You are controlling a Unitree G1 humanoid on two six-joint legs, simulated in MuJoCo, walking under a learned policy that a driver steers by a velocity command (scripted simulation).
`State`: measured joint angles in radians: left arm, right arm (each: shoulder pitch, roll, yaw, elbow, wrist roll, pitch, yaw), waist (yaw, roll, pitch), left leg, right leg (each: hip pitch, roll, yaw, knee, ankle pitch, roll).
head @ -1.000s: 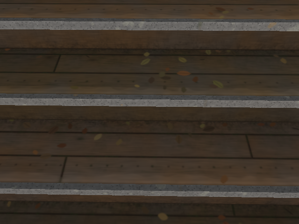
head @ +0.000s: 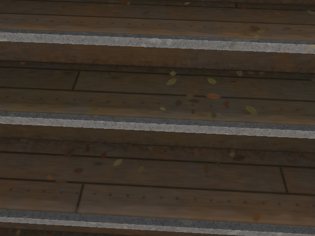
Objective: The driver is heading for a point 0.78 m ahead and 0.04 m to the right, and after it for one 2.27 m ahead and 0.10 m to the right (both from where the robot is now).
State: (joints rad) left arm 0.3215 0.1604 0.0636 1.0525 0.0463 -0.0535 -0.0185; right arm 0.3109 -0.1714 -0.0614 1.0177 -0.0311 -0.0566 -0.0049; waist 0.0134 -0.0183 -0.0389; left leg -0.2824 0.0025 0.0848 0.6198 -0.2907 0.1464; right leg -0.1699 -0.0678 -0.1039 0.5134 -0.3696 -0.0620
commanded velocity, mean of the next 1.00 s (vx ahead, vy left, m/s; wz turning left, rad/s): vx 0.46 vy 0.00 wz -0.01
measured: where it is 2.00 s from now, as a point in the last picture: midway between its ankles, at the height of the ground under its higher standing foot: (161, 105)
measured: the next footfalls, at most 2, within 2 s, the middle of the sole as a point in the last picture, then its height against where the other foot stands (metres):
right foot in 0.38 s outside the picture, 0.16 m higher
left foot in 0.90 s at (123, 189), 0.16 m higher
